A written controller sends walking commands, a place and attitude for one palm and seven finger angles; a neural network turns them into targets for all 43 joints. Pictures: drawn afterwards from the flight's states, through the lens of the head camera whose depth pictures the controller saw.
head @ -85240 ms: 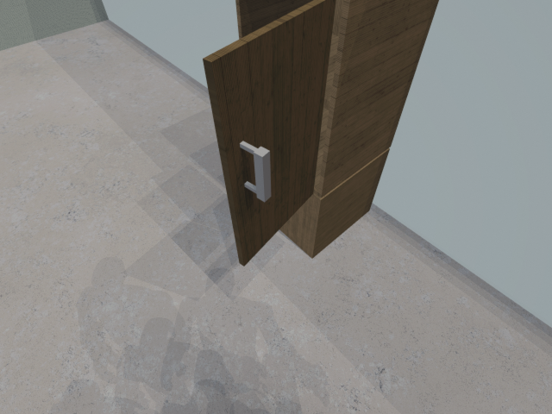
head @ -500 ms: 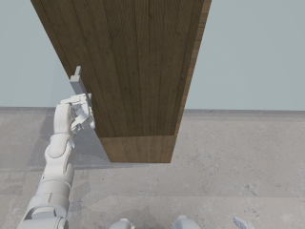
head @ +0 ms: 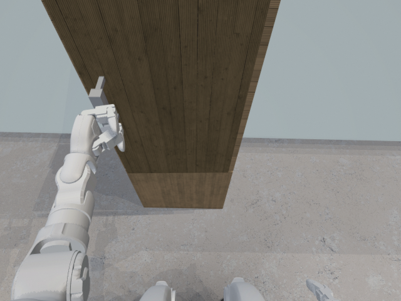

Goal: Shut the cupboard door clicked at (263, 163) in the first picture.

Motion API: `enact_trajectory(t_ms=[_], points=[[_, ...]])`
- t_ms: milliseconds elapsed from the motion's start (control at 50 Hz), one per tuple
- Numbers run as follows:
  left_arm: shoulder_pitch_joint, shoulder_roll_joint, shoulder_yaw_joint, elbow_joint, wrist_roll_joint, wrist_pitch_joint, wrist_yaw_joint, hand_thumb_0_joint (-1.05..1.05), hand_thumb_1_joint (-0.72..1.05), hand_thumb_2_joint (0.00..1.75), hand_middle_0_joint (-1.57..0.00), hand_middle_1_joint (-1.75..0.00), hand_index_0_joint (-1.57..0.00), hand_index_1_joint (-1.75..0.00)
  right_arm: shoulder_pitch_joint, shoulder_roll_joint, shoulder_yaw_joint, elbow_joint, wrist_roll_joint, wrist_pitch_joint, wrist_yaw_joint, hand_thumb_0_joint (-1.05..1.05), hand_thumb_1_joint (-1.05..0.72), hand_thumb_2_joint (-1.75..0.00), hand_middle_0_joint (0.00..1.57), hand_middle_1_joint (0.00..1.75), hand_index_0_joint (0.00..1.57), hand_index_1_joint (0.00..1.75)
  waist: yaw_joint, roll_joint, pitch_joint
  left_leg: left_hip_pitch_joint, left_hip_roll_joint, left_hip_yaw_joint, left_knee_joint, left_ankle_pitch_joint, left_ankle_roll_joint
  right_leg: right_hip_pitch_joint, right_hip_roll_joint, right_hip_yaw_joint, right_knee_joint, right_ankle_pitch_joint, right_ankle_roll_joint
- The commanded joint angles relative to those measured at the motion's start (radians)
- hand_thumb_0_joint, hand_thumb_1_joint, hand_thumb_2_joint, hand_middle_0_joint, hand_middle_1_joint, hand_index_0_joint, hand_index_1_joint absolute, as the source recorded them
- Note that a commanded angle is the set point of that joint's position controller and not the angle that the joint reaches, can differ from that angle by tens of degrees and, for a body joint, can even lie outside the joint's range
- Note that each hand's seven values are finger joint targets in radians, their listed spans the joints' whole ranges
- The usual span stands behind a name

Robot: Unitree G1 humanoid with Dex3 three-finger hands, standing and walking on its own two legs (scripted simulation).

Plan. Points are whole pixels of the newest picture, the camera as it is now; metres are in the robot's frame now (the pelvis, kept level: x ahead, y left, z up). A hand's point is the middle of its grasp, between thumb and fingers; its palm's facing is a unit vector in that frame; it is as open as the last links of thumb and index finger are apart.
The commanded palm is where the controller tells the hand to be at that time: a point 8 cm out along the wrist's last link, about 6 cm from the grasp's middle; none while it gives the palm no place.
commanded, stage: push the door shut along its arc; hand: left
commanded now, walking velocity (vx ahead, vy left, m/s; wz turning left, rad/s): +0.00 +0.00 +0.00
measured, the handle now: (107, 108) +0.50 +0.21 +0.07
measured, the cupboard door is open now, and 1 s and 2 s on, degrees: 2 0 0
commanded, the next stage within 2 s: pull the fist back off the door in 0.42 s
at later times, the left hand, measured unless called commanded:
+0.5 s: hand (115, 130) +0.44 +0.18 +0.07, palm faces -0.14 -0.99 -0.03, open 3.3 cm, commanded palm +0.48 +0.20 +0.07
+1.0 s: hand (126, 130) +0.44 +0.16 +0.07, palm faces +0.03 -1.00 -0.03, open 3.2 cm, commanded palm +0.40 +0.20 +0.07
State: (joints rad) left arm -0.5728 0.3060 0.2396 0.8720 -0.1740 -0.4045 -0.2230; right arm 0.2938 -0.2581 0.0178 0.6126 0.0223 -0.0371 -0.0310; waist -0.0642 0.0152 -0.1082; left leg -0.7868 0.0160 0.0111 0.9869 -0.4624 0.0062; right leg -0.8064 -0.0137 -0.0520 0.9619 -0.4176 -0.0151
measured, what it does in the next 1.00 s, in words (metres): stands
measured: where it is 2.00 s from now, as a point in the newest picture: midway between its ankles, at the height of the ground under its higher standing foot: outside the picture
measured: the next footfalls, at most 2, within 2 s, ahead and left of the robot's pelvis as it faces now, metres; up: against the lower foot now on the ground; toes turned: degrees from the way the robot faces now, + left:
none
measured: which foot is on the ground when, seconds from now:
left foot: down 0.00-1.00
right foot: down 0.00-1.00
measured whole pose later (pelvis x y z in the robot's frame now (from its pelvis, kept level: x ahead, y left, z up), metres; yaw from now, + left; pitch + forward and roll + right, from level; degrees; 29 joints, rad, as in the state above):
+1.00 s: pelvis -0.05 +0.01 -0.02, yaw +1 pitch +17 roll -1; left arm -0.84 0.35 0.20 1.10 -0.14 -0.42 -0.08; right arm 0.37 -0.28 0.03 0.65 0.00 -0.08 0.00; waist -0.12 0.02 -0.11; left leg -0.97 0.00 -0.02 1.08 -0.42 0.01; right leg -0.97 -0.02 -0.06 1.03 -0.37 -0.01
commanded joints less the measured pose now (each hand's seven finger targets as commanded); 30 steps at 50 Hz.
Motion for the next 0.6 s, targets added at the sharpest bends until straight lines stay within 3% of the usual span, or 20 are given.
enact_trajectory(t_ms=[0,80,100,160,200,260,320,360,380,440,500,520,540,580], points=[[-0.503,0.168,0.008,-0.170,-0.017,-0.074,-0.039,0.00,0.90,0.90,-1.30,-1.50,-1.30,-1.50,0.085,-0.143,-0.062,-0.077,-0.001,-0.024,-0.013,0.00,-0.90,-0.90,0.20,0.30,0.20,0.30,-0.047,0.028,-0.388,0.161,-0.020,-0.030,-0.105,0.274,0.013,0.217,0.021,0.047,-0.097,0.314,-0.007],[-0.571,0.202,0.019,-0.120,-0.014,-0.080,-0.062,0.00,0.90,0.90,-1.30,-1.50,-1.30,-1.50,0.105,-0.156,-0.065,-0.062,-0.001,-0.020,-0.013,0.00,-0.90,-0.90,0.20,0.30,0.20,0.30,-0.060,0.019,-0.402,0.172,-0.015,-0.046,-0.096,0.264,0.013,0.174,0.024,0.041,-0.091,0.282,-0.010],[-0.599,0.178,-0.011,-0.106,-0.011,-0.077,-0.071,0.00,0.90,0.90,-1.30,-1.50,-1.30,-1.50,0.105,-0.155,-0.063,-0.060,0.000,-0.020,-0.014,0.00,-0.90,-0.90,0.20,0.30,0.20,0.30,-0.074,0.041,-0.388,0.173,-0.016,-0.046,-0.095,0.253,0.013,0.150,0.025,0.040,-0.093,0.269,-0.010],[-0.676,0.235,0.021,-0.070,-0.011,-0.078,-0.085,0.00,0.90,0.90,-1.30,-1.50,-1.30,-1.50,0.119,-0.167,-0.064,-0.046,0.001,-0.018,-0.020,0.00,-0.90,-0.90,0.20,0.30,0.20,0.30,-0.089,0.011,-0.390,0.142,-0.015,-0.055,-0.088,0.203,0.018,0.136,0.026,0.045,-0.097,0.218,-0.007],[-0.739,0.199,-0.023,-0.054,-0.011,-0.071,-0.097,0.00,0.90,0.90,-1.30,-1.50,-1.30,-1.50,0.117,-0.164,-0.060,-0.038,0.003,-0.022,-0.021,0.00,-0.90,-0.90,0.20,0.30,0.20,0.30,-0.112,0.035,-0.368,0.138,-0.015,-0.059,-0.086,0.157,0.020,0.091,0.025,0.044,-0.107,0.169,-0.006],[-0.809,0.221,-0.026,-0.039,-0.004,-0.068,-0.104,0.00,0.90,0.90,-1.30,-1.50,-1.30,-1.50,0.131,-0.173,-0.058,-0.023,0.001,-0.030,-0.023,0.00,-0.90,-0.90,0.20,0.30,0.20,0.30,-0.123,0.081,-0.387,0.160,-0.014,-0.076,-0.082,0.142,0.018,0.043,0.026,0.038,-0.098,0.133,-0.012],[-0.880,0.204,-0.064,-0.003,0.000,-0.058,-0.111,0.00,0.90,0.90,-1.30,-1.50,-1.30,-1.50,0.134,-0.178,-0.053,-0.014,0.004,-0.038,-0.026,0.00,-0.90,-0.90,0.20,0.30,0.20,0.30,-0.155,0.063,-0.344,0.128,-0.013,-0.085,-0.083,0.060,0.021,-0.007,0.027,0.037,-0.104,0.068,-0.010],[-0.919,0.186,-0.093,0.011,0.005,-0.056,-0.113,0.00,0.90,0.90,-1.30,-1.50,-1.30,-1.50,0.134,-0.182,-0.051,-0.009,0.005,-0.049,-0.029,0.00,-0.90,-0.90,0.20,0.30,0.20,0.30,-0.171,0.088,-0.354,0.132,-0.013,-0.095,-0.083,0.010,0.021,-0.056,0.028,0.035,-0.097,0.028,-0.011],[-0.934,0.182,-0.100,0.019,0.004,-0.051,-0.112,0.00,0.90,0.90,-1.30,-1.50,-1.30,-1.50,0.134,-0.185,-0.050,-0.007,0.005,-0.054,-0.030,0.00,-0.90,-0.90,0.20,0.30,0.20,0.30,-0.176,0.101,-0.331,0.128,-0.012,-0.100,-0.087,-0.024,0.020,-0.082,0.027,0.033,-0.098,0.010,-0.013],[-0.973,0.201,-0.100,0.021,0.007,-0.044,-0.111,0.00,0.90,0.90,-1.30,-1.50,-1.30,-1.50,0.147,-0.194,-0.047,-0.004,0.004,-0.073,-0.036,0.00,-0.90,-0.90,0.20,0.30,0.20,0.30,-0.187,0.101,-0.365,0.126,-0.013,-0.110,-0.084,-0.057,0.024,-0.100,0.028,0.030,-0.088,-0.010,-0.015],[-0.993,0.170,-0.130,0.040,0.005,-0.026,-0.109,0.00,0.90,0.90,-1.30,-1.50,-1.30,-1.50,0.141,-0.199,-0.039,0.002,0.008,-0.091,-0.039,0.00,-0.90,-0.90,0.20,0.30,0.20,0.30,-0.196,0.114,-0.340,0.103,-0.009,-0.122,-0.099,-0.152,0.020,-0.137,0.025,0.030,-0.085,-0.054,-0.012],[-1.001,0.183,0.028,0.042,-0.071,-0.015,0.027,0.00,0.90,0.90,-1.30,-1.50,-1.30,-1.50,0.128,-0.189,-0.041,-0.006,-0.007,-0.094,-0.043,0.00,-0.90,-0.90,0.20,0.30,0.20,0.30,-0.139,0.111,-0.342,0.066,-0.015,-0.151,-0.122,-0.200,0.006,-0.138,0.020,0.020,-0.076,-0.059,-0.011],[-0.950,0.157,0.008,0.057,-0.048,-0.011,0.103,0.00,0.90,0.90,-1.30,-1.50,-1.30,-1.50,0.130,-0.188,-0.037,-0.011,-0.014,-0.100,-0.038,0.00,-0.90,-0.90,0.20,0.30,0.20,0.30,-0.146,0.105,-0.350,0.082,-0.014,-0.159,-0.135,-0.212,0.003,-0.141,0.025,0.009,-0.071,-0.060,-0.006],[-0.953,0.086,-0.041,0.045,-0.003,-0.014,0.190,0.00,0.90,0.90,-1.30,-1.50,-1.30,-1.50,0.142,-0.183,-0.045,-0.011,-0.027,-0.101,-0.018,0.00,-0.90,-0.90,0.20,0.30,0.20,0.30,-0.166,0.084,-0.368,0.100,-0.016,-0.154,-0.136,-0.217,0.002,-0.137,0.021,0.004,-0.076,-0.052,0.001]])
